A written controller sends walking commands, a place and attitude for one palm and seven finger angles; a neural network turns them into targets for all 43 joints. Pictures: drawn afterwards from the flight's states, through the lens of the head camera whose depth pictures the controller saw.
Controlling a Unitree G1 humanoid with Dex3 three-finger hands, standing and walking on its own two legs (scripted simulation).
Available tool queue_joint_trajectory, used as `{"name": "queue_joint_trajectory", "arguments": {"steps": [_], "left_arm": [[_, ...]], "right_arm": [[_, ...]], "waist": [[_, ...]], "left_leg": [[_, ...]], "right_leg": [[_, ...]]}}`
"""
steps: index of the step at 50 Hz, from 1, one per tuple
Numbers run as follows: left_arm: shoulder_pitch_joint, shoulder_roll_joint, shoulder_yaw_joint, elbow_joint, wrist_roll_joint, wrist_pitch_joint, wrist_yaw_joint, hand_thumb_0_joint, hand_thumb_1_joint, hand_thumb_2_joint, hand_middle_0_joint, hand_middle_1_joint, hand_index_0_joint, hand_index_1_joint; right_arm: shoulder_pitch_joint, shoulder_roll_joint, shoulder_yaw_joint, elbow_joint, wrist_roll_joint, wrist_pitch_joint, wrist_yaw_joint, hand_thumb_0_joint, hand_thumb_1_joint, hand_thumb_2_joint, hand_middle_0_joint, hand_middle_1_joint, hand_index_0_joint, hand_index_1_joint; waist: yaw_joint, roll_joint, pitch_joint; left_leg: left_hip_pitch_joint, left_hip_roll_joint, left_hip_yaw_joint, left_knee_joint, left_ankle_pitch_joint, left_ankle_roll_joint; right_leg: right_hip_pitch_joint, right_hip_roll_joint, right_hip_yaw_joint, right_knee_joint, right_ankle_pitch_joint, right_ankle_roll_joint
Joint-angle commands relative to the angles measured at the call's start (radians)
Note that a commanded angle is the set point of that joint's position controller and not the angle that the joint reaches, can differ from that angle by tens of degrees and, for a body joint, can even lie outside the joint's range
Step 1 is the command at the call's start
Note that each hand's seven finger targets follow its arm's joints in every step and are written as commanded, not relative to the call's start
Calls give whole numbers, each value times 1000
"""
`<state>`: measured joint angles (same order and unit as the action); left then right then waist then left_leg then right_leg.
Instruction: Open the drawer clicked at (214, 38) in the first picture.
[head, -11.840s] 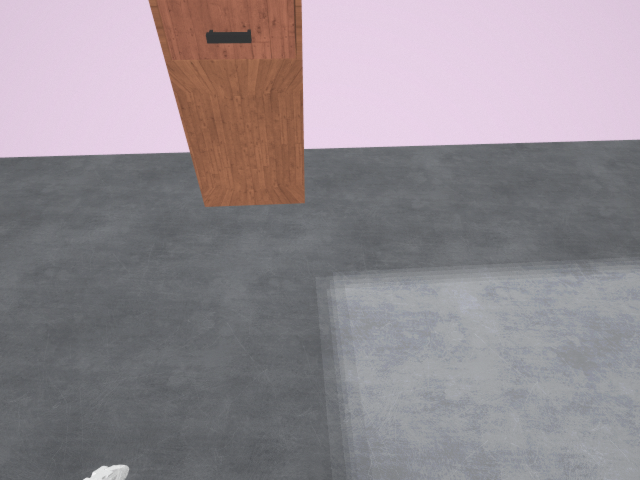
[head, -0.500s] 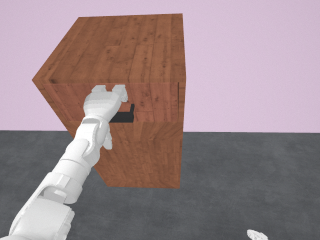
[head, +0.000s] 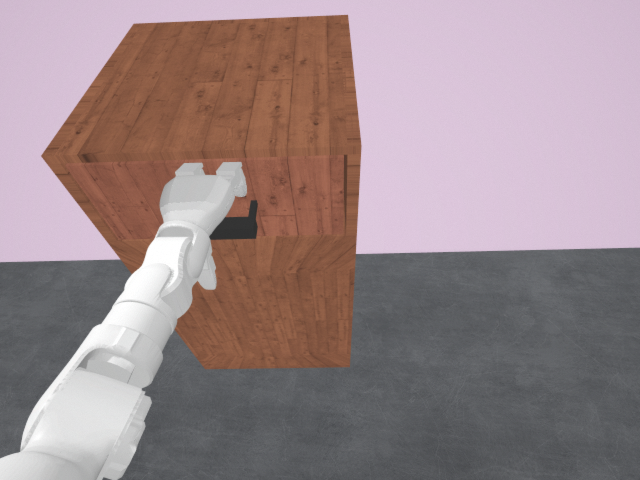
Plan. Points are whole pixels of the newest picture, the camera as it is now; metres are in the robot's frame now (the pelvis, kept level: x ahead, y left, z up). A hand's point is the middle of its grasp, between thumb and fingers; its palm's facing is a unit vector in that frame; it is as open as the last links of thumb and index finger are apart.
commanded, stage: move the hooked fingers above the handle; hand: left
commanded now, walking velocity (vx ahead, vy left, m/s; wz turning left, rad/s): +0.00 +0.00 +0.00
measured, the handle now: (214, 218) +0.50 +0.18 +0.01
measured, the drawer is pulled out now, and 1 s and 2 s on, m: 0.00 0.00 0.00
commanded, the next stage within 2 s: none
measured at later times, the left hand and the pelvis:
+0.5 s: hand (208, 226) +0.44 +0.16 +0.07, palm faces +0.02 -0.05 -1.00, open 13.8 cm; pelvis +0.01 +0.01 +0.00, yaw +0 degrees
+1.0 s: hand (203, 221) +0.44 +0.17 +0.07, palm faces +0.03 -0.04 -1.00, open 13.8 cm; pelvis +0.00 +0.01 +0.00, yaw +0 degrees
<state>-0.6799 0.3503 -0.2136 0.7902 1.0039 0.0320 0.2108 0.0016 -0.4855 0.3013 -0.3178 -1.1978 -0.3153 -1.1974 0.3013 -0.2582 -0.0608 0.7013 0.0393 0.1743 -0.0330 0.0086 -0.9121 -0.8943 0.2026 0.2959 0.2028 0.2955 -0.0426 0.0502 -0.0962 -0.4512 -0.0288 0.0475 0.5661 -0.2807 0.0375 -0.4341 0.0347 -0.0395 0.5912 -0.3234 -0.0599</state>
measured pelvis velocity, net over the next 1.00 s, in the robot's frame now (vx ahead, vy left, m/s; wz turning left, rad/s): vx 0.00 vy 0.01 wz -0.01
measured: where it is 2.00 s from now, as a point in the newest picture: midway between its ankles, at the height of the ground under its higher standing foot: outside the picture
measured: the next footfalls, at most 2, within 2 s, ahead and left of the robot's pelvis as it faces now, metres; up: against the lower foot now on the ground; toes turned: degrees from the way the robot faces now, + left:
none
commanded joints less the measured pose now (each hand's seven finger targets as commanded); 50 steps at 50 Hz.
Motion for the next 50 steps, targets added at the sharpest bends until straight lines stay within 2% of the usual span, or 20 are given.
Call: {"name": "queue_joint_trajectory", "arguments": {"steps": [1, 4, 6, 8, 11, 14, 19, 25, 26, 28, 30, 32, 34, 37, 40, 42, 44, 45, 49, 50], "left_arm": [[-578, 183, 95, -180, 8, 0, 87, 0, -500, 300, -300, -1200, -300, -1200], [-538, 231, 138, -85, 16, 49, 98, 0, -500, 300, -300, -1200, -300, -1200], [-524, 191, 107, -55, 16, 81, 89, 0, -500, 300, -300, -1200, -300, -1200], [-484, 216, 129, -21, 15, 100, 65, 0, -500, 300, -300, -1200, -300, -1200], [-445, 201, 111, -63, 8, 82, 18, 0, -500, 300, -300, -1200, -300, -1200], [-407, 193, 111, -157, 5, 28, -8, 0, -500, 300, -300, -1200, -300, -1200], [-469, 149, 75, -287, 8, -28, 32, 0, -500, 300, -300, -1200, -300, -1200], [-561, 135, 66, -266, 17, 29, 102, 0, -500, 300, -300, -1200, -300, -1200], [-541, 159, 93, -248, 15, 44, 104, 0, -500, 300, -300, -1200, -300, -1200], [-489, 176, 106, -197, 9, 77, 90, 0, -500, 300, -300, -1200, -300, -1200], [-486, 107, 47, -133, 1, 109, 61, 0, -500, 300, -300, -1200, -300, -1200], [-431, 134, 71, -104, -7, 120, 24, 0, -500, 300, -300, -1200, -300, -1200], [-426, 137, 63, -159, -7, 92, -13, 0, -500, 300, -300, -1200, -300, -1200], [-391, 132, 61, -178, -2, 44, -36, 0, -500, 300, -300, -1200, -300, -1200], [-430, 170, 85, -208, 3, 0, -15, 0, -500, 300, -300, -1200, -300, -1200], [-486, 221, 121, -262, 17, -21, 20, 0, -500, 300, -300, -1200, -300, -1200], [-518, 219, 125, -296, 23, -25, 54, 0, -500, 300, -300, -1200, -300, -1200], [-520, 189, 103, -271, 23, -15, 68, 0, -500, 300, -300, -1200, -300, -1200], [-526, 198, 105, -169, 10, 45, 79, 0, -500, 300, -300, -1200, -300, -1200], [-541, 145, 60, -172, 1, 55, 70, 0, -500, 300, -300, -1200, -300, -1200]], "right_arm": [[1, -116, -34, -90, -7, -36, -2, 0, -900, -900, 200, 300, 200, 300], [-12, -122, -22, -94, -7, -30, -2, 0, -900, -900, 200, 300, 200, 300], [-22, -120, -18, -103, -7, -28, 0, 0, -900, -900, 200, 300, 200, 300], [-28, -128, -13, -114, -7, -20, -4, 0, -900, -900, 200, 300, 200, 300], [-28, -128, -14, -140, -4, -16, -9, 0, -900, -900, 200, 300, 200, 300], [-29, -122, -21, -159, -7, -16, -10, 0, -900, -900, 200, 300, 200, 300], [-28, -109, -33, -144, -9, -21, 2, 0, -900, -900, 200, 300, 200, 300], [-37, -107, -35, -105, -10, -27, 13, 0, -900, -900, 200, 300, 200, 300], [-38, -109, -34, -102, -11, -26, 14, 0, -900, -900, 200, 300, 200, 300], [-54, -116, -27, -106, -10, -17, 11, 0, -900, -900, 200, 300, 200, 300], [-59, -114, -21, -107, -4, -11, 9, 0, -900, -900, 200, 300, 200, 300], [-59, -121, -18, -118, -3, -4, 4, 0, -900, -900, 200, 300, 200, 300], [-64, -120, -17, -140, -5, 1, -2, 0, -900, -900, 200, 300, 200, 300], [-66, -114, -15, -151, -6, 1, -9, 0, -900, -900, 200, 300, 200, 300], [-64, -111, -11, -156, -6, -5, -13, 0, -900, -900, 200, 300, 200, 300], [-59, -108, -15, -151, -8, -12, -14, 0, -900, -900, 200, 300, 200, 300], [-51, -103, -24, -144, -11, -20, -9, 0, -900, -900, 200, 300, 200, 300], [-50, -100, -25, -135, -12, -22, -8, 0, -900, -900, 200, 300, 200, 300], [-43, -114, -21, -110, -5, -23, -8, 0, -900, -900, 200, 300, 200, 300], [-41, -112, -23, -111, -4, -24, -6, 0, -900, -900, 200, 300, 200, 300]], "waist": [[-27, -44, -346], [-6, -75, -345], [-4, -78, -334], [7, -98, -348], [11, -121, -354], [21, -90, -367], [-2, -39, -351], [-11, -14, -373], [1, -29, -390], [13, -54, -398], [-6, -90, -314], [8, -127, -306], [17, -112, -354], [12, -128, -296], [10, -100, -273], [16, -41, -320], [15, -17, -383], [4, -16, -376], [-9, -57, -345], [-21, -57, -353]], "left_leg": [[203, -5, -31, -17, 282, 19], [157, -6, -24, -24, 290, 18], [144, -5, -14, -29, 284, 17], [132, -4, -9, -33, 301, 17], [136, -3, -4, -29, 329, 22], [166, -3, -6, -23, 364, 24], [239, 4, -29, -9, 385, 18], [273, 6, -42, -3, 394, 8], [269, 5, -40, -6, 400, 8], [245, 0, -36, -13, 406, 8], [209, 3, -27, -26, 359, 11], [191, -1, -23, -35, 346, 16], [199, -4, -20, -31, 371, 19], [186, -3, -18, -29, 341, 21], [169, -5, -20, -28, 301, 21], [185, -5, -23, -21, 302, 17], [220, -4, -29, -9, 342, 15], [231, -1, -30, -5, 348, 13], [194, -2, -25, -15, 317, 15], [205, -3, -23, -13, 321, 16]], "right_leg": [[74, -2, 56, -66, 293, 18], [111, -3, 54, -57, 316, 18], [117, -6, 53, -61, 324, 20], [158, -8, 56, -59, 356, 20], [187, -13, 61, -59, 416, 24], [189, -13, 63, -56, 438, 22], [96, -2, 52, -55, 370, 16], [61, 5, 40, -46, 339, 10], [87, 4, 40, -45, 352, 10], [131, 2, 42, -46, 379, 10], [105, -2, 37, -61, 363, 16], [139, -5, 43, -71, 372, 18], [181, -13, 52, -62, 418, 18], [152, -13, 54, -72, 395, 20], [125, -13, 59, -71, 347, 18], [116, -11, 62, -59, 324, 13], [118, -7, 59, -46, 337, 12], [98, -3, 54, -46, 337, 11], [105, -4, 55, -59, 333, 17], [103, -4, 52, -63, 343, 19]]}}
